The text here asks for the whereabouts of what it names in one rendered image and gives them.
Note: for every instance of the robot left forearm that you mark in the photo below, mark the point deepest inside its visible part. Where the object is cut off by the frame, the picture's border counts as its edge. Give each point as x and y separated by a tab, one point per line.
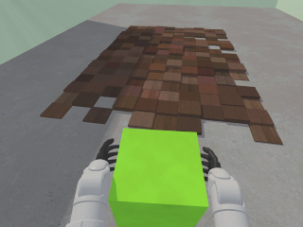
90	202

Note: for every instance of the robot right forearm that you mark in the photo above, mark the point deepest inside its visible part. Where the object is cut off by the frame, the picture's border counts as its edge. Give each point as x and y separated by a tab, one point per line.
227	200

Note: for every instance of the carton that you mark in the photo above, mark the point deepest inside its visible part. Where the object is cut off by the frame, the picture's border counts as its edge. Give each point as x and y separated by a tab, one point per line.
158	179

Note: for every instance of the right robot hand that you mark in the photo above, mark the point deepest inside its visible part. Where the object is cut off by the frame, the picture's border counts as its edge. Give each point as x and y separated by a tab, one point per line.
212	161

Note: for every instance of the left robot hand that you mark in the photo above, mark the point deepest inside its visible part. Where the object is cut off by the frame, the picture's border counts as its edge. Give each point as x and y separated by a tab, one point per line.
104	153

